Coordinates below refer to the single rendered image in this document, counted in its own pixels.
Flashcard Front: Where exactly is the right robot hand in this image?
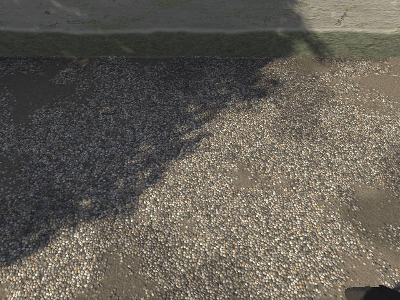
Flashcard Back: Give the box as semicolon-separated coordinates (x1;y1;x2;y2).
344;285;400;300

